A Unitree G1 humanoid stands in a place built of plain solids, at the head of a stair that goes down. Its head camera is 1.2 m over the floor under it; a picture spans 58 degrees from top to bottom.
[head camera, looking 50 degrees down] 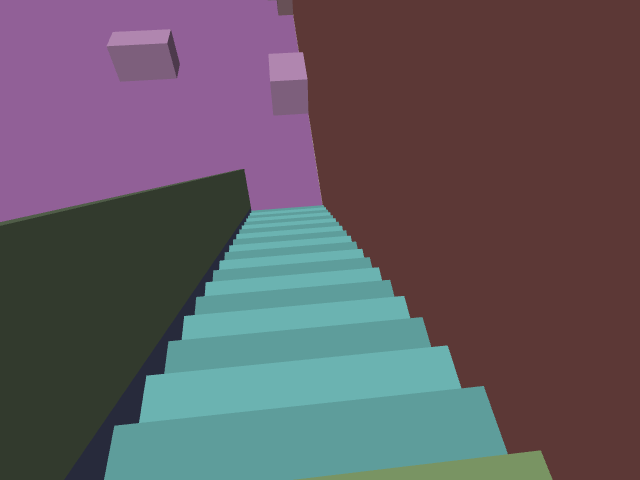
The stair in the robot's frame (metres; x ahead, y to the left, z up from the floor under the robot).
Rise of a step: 0.20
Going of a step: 0.25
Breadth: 1.19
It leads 6 degrees to the left of straight ahead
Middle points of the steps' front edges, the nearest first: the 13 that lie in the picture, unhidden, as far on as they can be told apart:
0.49 0.05 -0.20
0.74 0.08 -0.41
0.98 0.10 -0.61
1.23 0.13 -0.82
1.48 0.16 -1.02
1.73 0.18 -1.23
1.98 0.21 -1.43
2.22 0.24 -1.63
2.47 0.26 -1.84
2.72 0.29 -2.04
2.97 0.31 -2.25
3.22 0.34 -2.45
3.46 0.37 -2.66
